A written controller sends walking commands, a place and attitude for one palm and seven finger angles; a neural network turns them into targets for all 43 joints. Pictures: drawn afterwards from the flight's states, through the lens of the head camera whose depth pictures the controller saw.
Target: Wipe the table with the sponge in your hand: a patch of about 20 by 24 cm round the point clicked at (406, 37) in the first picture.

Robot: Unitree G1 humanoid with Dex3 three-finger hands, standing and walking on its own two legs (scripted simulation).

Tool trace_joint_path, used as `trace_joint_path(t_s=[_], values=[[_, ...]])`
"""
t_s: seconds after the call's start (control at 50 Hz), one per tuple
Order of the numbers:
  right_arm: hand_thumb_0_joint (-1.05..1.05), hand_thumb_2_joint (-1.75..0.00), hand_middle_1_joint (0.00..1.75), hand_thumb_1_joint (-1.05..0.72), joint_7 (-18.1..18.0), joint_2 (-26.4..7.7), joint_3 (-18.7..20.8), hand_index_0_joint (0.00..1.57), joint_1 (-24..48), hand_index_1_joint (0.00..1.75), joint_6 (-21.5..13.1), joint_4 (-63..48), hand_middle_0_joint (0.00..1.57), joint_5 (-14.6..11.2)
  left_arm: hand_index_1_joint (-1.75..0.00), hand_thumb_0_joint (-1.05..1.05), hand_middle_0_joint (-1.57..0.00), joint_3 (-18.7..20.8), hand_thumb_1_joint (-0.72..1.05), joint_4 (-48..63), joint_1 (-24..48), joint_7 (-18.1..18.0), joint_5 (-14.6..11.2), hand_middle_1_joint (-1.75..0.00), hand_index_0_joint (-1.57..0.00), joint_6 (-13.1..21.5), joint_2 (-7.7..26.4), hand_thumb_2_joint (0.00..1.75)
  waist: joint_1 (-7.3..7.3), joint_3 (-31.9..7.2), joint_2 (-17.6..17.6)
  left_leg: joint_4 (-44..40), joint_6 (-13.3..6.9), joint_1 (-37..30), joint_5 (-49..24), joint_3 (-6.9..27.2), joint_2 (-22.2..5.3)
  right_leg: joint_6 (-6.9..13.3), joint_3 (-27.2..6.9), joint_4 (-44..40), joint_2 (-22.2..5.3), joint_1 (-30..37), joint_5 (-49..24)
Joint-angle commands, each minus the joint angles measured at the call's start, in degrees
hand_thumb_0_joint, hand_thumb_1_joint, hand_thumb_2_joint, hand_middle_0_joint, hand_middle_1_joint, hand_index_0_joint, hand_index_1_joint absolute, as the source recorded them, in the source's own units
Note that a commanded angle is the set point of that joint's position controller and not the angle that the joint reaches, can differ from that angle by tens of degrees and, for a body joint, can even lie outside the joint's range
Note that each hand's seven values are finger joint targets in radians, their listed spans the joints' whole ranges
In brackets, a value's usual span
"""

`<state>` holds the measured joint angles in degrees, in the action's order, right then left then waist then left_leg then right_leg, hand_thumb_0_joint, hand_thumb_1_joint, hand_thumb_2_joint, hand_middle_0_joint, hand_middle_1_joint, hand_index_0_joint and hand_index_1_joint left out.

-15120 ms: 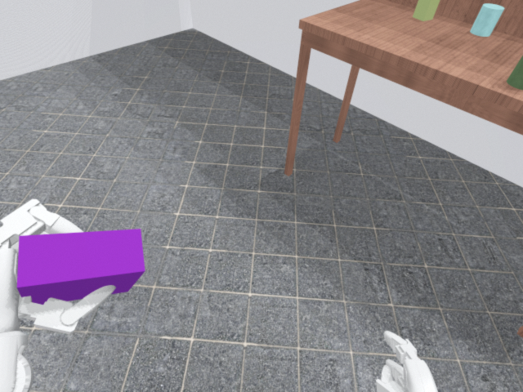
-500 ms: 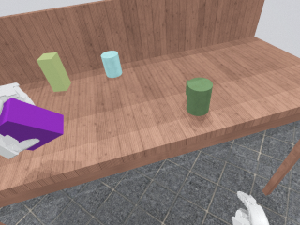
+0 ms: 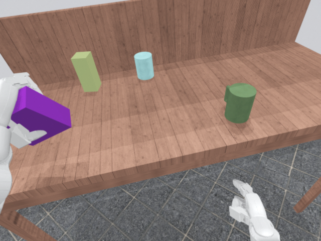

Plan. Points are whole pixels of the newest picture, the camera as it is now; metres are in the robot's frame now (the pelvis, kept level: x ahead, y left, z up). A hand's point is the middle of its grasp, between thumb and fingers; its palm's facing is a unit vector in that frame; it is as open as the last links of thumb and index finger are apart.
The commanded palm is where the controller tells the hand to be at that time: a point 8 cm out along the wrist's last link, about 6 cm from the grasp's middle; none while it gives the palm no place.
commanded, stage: turn the palm down, sponge in hand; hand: left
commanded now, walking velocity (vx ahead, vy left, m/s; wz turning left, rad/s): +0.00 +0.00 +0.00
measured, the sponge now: (37, 122) +0.26 +0.31 +0.22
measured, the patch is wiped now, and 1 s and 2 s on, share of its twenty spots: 0.00 0.00 0.00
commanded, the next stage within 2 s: move the sponge above the wiping area in 0.78 s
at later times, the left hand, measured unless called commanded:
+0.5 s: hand (35, 130) +0.24 +0.30 +0.21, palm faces +0.30 -0.19 -0.93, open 9.3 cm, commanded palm +0.17 +0.29 +0.31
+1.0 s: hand (71, 146) +0.23 +0.23 +0.18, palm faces +0.14 -0.15 -0.98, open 9.2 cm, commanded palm +0.19 +0.27 +0.30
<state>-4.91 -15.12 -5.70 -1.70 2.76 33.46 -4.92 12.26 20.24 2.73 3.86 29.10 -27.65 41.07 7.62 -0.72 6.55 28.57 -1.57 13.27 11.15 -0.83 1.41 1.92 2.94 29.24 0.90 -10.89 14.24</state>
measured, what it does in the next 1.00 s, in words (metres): stands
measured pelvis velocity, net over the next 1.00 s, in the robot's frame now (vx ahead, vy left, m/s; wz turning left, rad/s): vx -0.01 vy -0.02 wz -0.02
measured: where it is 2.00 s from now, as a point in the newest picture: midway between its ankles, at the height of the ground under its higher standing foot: outside the picture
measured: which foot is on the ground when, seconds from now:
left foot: down 0.00-1.00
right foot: down 0.00-1.00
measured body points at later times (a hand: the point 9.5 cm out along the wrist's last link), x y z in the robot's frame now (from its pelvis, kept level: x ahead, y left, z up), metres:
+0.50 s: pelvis -0.02 +0.01 +0.00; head -0.03 -0.02 +0.45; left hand +0.22 +0.31 +0.26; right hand +0.25 -0.16 -0.06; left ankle +0.05 +0.10 -0.74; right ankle +0.02 -0.10 -0.74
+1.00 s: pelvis -0.01 -0.02 +0.00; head -0.04 -0.06 +0.45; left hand +0.22 +0.24 +0.23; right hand +0.25 -0.20 -0.06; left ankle +0.05 +0.10 -0.74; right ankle +0.02 -0.10 -0.74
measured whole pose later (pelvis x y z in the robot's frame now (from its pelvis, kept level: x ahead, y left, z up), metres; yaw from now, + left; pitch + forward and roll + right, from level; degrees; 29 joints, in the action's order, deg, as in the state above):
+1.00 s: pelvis -0.01 -0.02 +0.00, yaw -1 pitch -6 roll +1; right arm -3.8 -16.2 -4.9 -0.5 1.4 34.2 -3.1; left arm -2.7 23.5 -1.4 9.6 41.1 -25.3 36.3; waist 7.9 1.3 6.7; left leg 27.3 -0.5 12.1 9.5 -1.1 0.5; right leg 3.5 2.1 29.6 2.1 -10.8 13.2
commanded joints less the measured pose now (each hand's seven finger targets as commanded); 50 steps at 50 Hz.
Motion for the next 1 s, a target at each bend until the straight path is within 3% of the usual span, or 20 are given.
trace_joint_path(t_s=[0.0, 0.06, 0.08, 0.16, 0.18, 0.26, 0.28, 0.38, 0.42, 0.48, 0.56, 0.58, 0.66, 0.72, 0.76, 0.82, 0.86, 0.9, 0.96, 0.98], values=[[0.0, -0.9, 0.3, -0.9, -0.35, -4.28, 1.78, 0.2, 15.8, 0.3, -4.97, -11.61, 0.2, 0.06, -1.6, 0.0, -1.2, -4.35, 0.1, 14.71, 15.93, 2.31, 4.69, -1.6, -1.2, 1.74, 7.22, 1.3, -0.63, -8.06, -0.17, -8.67, 0.43, -3.9, 6.5, 5.05, -2.0, 0.04, -2.73, -6.36, -1.64, -0.93, 2.88], [0.0, -0.9, 0.3, -0.9, -0.48, -3.71, 1.04, 0.2, 20.45, 0.3, -5.79, -12.21, 0.2, 0.88, -1.6, 0.0, -1.2, 0.63, 0.1, 25.01, 23.01, 1.41, 10.67, -1.6, -1.2, 2.01, 15.46, 1.3, 1.1, -13.71, 5.13, -10.4, 0.1, -4.54, 7.83, 6.95, -1.91, 1.43, -5.4, -3.24, 0.09, 4.0, 2.78], [0.0, -0.9, 0.3, -0.9, -0.44, -4.31, 1.57, 0.2, 18.94, 0.3, -5.63, -11.65, 0.2, 2.03, -1.6, 0.0, -1.2, 2.52, 0.1, 27.01, 25.66, 0.38, 12.48, -1.6, -1.2, 2.32, 17.85, 1.3, 1.96, -18.53, 6.58, -9.51, 0.17, -5.36, 4.6, 7.02, -1.59, 1.71, -4.7, -1.56, -0.44, 6.33, 1.56], [0.0, -0.9, 0.3, -0.9, 0.46, -4.42, 1.13, 0.2, 20.43, 0.3, -4.07, -9.14, 0.2, 2.78, -1.6, 0.0, -1.2, 10.52, 0.1, 21.59, 25.52, -1.58, 16.14, -1.6, -1.2, 0.81, 24.63, 1.3, 3.8, -16.11, 5.95, -10.77, 1.0, -4.51, 0.4, 9.34, -1.93, 3.45, -7.61, -2.04, 1.62, 7.29, 0.0], [0.0, -0.9, 0.3, -0.9, 0.67, -4.21, 0.99, 0.2, 19.02, 0.3, -3.36, -8.01, 0.2, 2.92, -1.6, 0.0, -1.2, 6.49, 0.1, 18.53, 26.89, -1.65, 15.1, -1.6, -1.2, 0.38, 19.49, 1.3, 2.81, -14.22, 3.85, -10.25, 1.38, -5.42, -2.07, 7.94, -2.11, 3.07, -5.55, -3.19, 0.43, 5.41, -0.73], [0.0, -0.9, 0.3, -0.9, 1.32, -4.13, 1.07, 0.2, 18.48, 0.3, -1.9, -7.58, 0.2, 0.7, -1.6, 0.0, -1.2, 3.32, 0.1, 3.13, 18.44, 1.45, 11.63, -1.6, -1.2, -1.9, 12.74, 1.3, 1.82, -2.91, -4.59, -10.45, 1.76, -3.39, -1.79, 6.19, -2.27, 2.6, -5.03, -8.88, 0.35, -0.23, -0.15], [0.0, -0.9, 0.3, -0.9, 1.44, -5.34, 1.34, 0.2, 16.27, 0.3, -1.16, -7.63, 0.2, 0.82, -1.6, 0.0, -1.2, 1.38, 0.1, 2.75, 17.23, 2.56, 10.89, -1.6, -1.2, -1.73, 11.04, 1.3, 1.21, -2.77, -5.39, -10.46, 1.68, -2.7, -1.07, 5.46, -2.71, 1.78, -2.88, -8.71, -0.46, -0.22, -1.27], [0.0, -0.9, 0.3, -0.9, 2.38, -4.03, 1.09, 0.2, 17.02, 0.3, -2.19, -10.99, 0.2, -0.86, -1.6, 0.0, -1.2, -8.25, 0.1, 6.64, 13.28, 4.7, 10.35, -1.6, -1.2, -0.97, 0.88, 1.3, -0.15, -3.28, -1.6, -12.32, 1.37, -1.9, 9.52, 5.81, -2.7, 0.86, -1.56, -7.54, -0.69, -1.14, 0.89], [0.0, -0.9, 0.3, -0.9, 2.15, -4.25, 1.71, 0.2, 17.21, 0.3, -3.02, -11.47, 0.2, -0.23, -1.6, 0.0, -1.2, -7.02, 0.1, 13.56, 14.4, 3.69, 11.33, -1.6, -1.2, 0.61, 3.71, 1.3, 0.3, -7.75, 0.51, -12.33, 0.76, -2.99, 10.82, 6.51, -2.46, 0.9, -2.32, -6.12, -0.77, 1.44, 1.26], [0.0, -0.9, 0.3, -0.9, 1.45, -4.31, 1.82, 0.2, 20.87, 0.3, -5.07, -13.21, 0.2, 1.71, -1.6, 0.0, -1.2, 0.38, 0.1, 29.09, 23.37, 0.63, 15.41, -1.6, -1.2, 2.45, 14.14, 1.3, 2.36, -19.94, 7.23, -10.47, -0.47, -3.01, 8.02, 7.23, -1.8, 1.83, -5.44, -0.66, 0.08, 10.31, -0.35], [0.0, -0.9, 0.3, -0.9, 1.0, -4.79, 1.97, 0.2, 19.36, 0.3, -4.98, -9.94, 0.2, 3.61, -1.6, 0.0, -1.2, 12.0, 0.1, 27.12, 23.88, -2.88, 18.53, -1.6, -1.2, 2.92, 27.06, 1.3, 4.07, -19.34, 6.71, -7.86, 0.12, -4.77, -0.03, 7.74, -0.78, 4.09, -10.84, -2.21, 1.19, 8.76, 1.63], [0.0, -0.9, 0.3, -0.9, 1.1, -3.93, 1.52, 0.2, 18.58, 0.3, -4.38, -9.04, 0.2, 3.76, -1.6, 0.0, -1.2, 7.47, 0.1, 24.15, 25.9, -3.26, 17.93, -1.6, -1.2, 2.85, 21.86, 1.3, 2.84, -17.0, 3.8, -7.06, 0.47, -5.92, -3.39, 6.34, -0.39, 4.04, -9.22, -3.64, 0.04, 6.05, 1.52], [0.0, -0.9, 0.3, -0.9, 1.58, -4.3, 1.98, 0.2, 18.26, 0.3, -2.85, -6.5, 0.2, 1.15, -1.6, 0.0, -1.2, 3.96, 0.1, 3.94, 23.95, -1.61, 14.1, -1.6, -1.2, 0.93, 15.24, 1.3, 1.21, -2.69, -4.54, -7.55, 1.09, -5.07, -1.87, 5.65, -0.95, 3.64, -10.53, -10.72, 0.35, -1.53, 3.69], [0.0, -0.9, 0.3, -0.9, 1.54, -5.58, 2.22, 0.2, 15.19, 0.3, -1.4, -6.95, 0.2, 0.62, -1.6, 0.0, -1.2, -0.57, 0.1, -3.26, 17.25, 2.34, 11.52, -1.6, -1.2, 0.3, 9.96, 1.3, 0.41, -1.24, -9.21, -7.69, 0.88, -3.46, -0.58, 3.92, -1.65, 1.2, -5.94, -10.97, -1.27, -1.84, 1.66], [0.0, -0.9, 0.3, -0.9, 2.05, -3.7, 1.25, 0.2, 17.71, 0.3, -2.53, -9.4, 0.2, -0.86, -1.6, 0.0, -1.2, -5.38, 0.1, -3.03, 12.66, 4.37, 10.79, -1.6, -1.2, -0.34, 3.5, 1.3, -0.27, -0.16, -6.84, -8.05, 1.16, -2.9, 2.71, 3.32, -1.33, 1.19, -6.33, -11.54, -0.97, -3.29, 3.41], [0.0, -0.9, 0.3, -0.9, 2.47, -4.39, 1.94, 0.2, 15.88, 0.3, -3.33, -10.67, 0.2, -0.69, -1.6, 0.0, -1.2, -9.3, 0.1, 5.19, 9.9, 5.0, 10.19, -1.6, -1.2, 0.9, 0.73, 1.3, -0.55, -3.71, -3.55, -7.49, 0.69, -2.49, 5.33, 2.93, -1.02, 0.57, -4.92, -10.38, -2.17, -1.55, 3.73], [0.0, -0.9, 0.3, -0.9, 2.52, -3.28, 1.56, 0.2, 19.05, 0.3, -4.84, -12.41, 0.2, -0.47, -1.6, 0.0, -1.2, -6.21, 0.1, 13.68, 11.08, 3.91, 11.77, -1.6, -1.2, 1.68, 4.91, 1.3, 0.27, -8.02, -2.79, -5.88, 0.53, -3.51, 4.34, 2.76, -0.35, 1.4, -8.64, -9.89, -2.17, -0.03, 7.11], [0.0, -0.9, 0.3, -0.9, 1.38, -4.39, 2.27, 0.2, 18.12, 0.3, -5.52, -11.99, 0.2, 1.45, -1.6, 0.0, -1.2, -0.69, 0.1, 18.27, 18.52, 2.22, 14.76, -1.6, -1.2, 2.85, 13.78, 1.3, 1.1, -14.05, -2.56, -3.56, 0.24, -5.56, -0.09, 2.57, 0.61, 1.77, -10.27, -9.05, -2.89, 2.26, 7.63], [0.0, -0.9, 0.3, -0.9, 0.43, -5.0, 2.63, 0.2, 19.24, 0.3, -6.15, -10.31, 0.2, 3.27, -1.6, 0.0, -1.2, 11.94, 0.1, 22.17, 26.4, -1.26, 19.42, -1.6, -1.2, 4.06, 30.44, 1.3, 3.5, -17.35, 3.28, -2.28, 0.62, -6.14, -3.02, 4.09, 1.52, 3.97, -16.41, -8.5, -2.3, 4.05, 9.16], [0.0, -0.9, 0.3, -0.9, 0.45, -4.25, 2.75, 0.2, 18.32, 0.3, -5.85, -9.75, 0.2, 3.61, -1.6, 0.0, -1.2, 8.49, 0.1, 20.31, 27.36, -2.42, 19.51, -1.6, -1.2, 4.19, 25.98, 1.3, 3.02, -17.48, 4.25, -1.89, 0.58, -6.23, -5.45, 3.48, 1.61, 4.15, -14.47, -7.36, -2.83, 4.64, 6.7]])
